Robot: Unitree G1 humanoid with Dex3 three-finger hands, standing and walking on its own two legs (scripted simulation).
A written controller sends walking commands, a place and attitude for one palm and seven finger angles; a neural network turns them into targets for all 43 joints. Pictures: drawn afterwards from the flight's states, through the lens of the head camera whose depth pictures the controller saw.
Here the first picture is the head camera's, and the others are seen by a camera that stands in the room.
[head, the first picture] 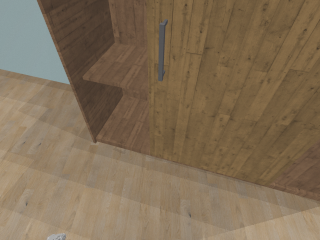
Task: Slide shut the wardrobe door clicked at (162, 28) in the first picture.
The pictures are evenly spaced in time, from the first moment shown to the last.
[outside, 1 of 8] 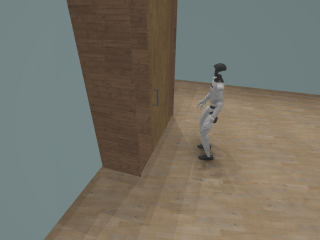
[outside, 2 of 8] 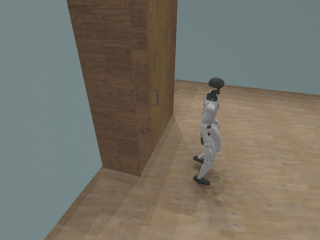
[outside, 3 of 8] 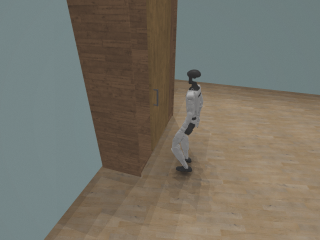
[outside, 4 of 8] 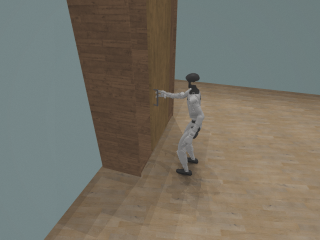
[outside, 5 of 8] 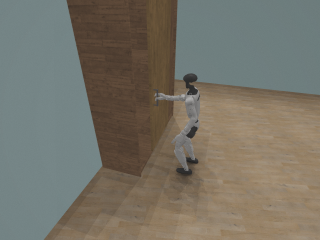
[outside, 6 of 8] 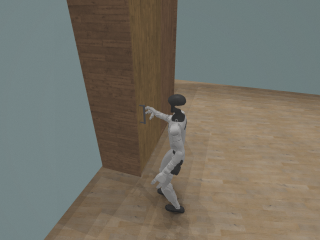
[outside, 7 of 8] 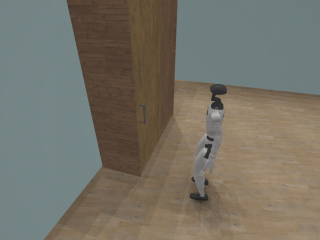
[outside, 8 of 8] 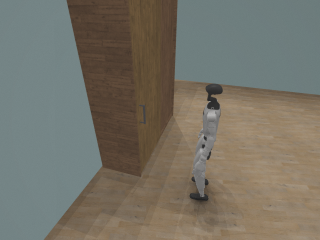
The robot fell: no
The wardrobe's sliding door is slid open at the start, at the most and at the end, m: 0.44 0.44 0.00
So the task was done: yes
